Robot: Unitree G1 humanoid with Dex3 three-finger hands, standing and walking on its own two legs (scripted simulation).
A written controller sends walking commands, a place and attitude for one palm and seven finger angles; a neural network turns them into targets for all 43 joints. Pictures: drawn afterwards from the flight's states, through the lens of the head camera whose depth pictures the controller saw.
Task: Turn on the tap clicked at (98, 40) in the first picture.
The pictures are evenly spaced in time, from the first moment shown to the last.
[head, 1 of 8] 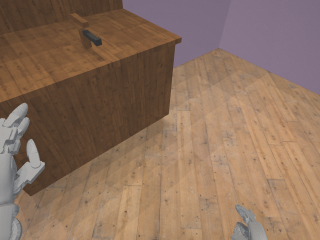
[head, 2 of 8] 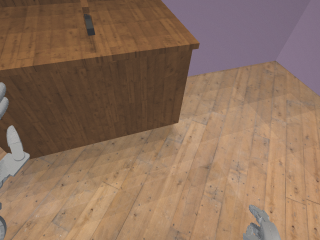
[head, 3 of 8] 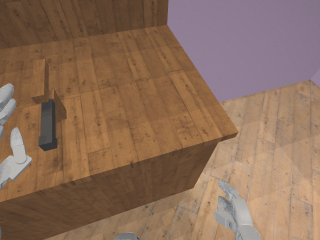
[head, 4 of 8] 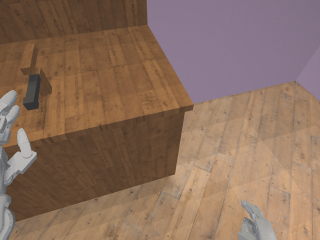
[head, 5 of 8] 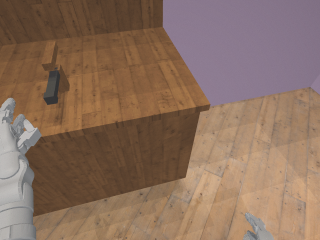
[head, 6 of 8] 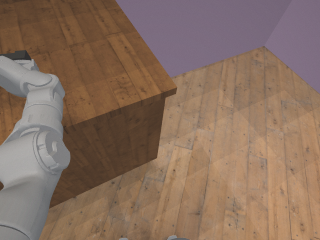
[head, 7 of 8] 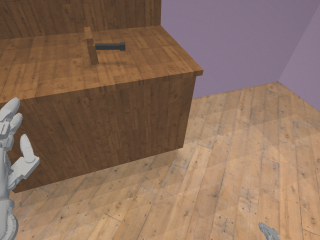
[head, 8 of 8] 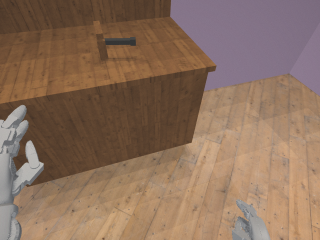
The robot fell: no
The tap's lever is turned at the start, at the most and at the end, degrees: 0 76 75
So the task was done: yes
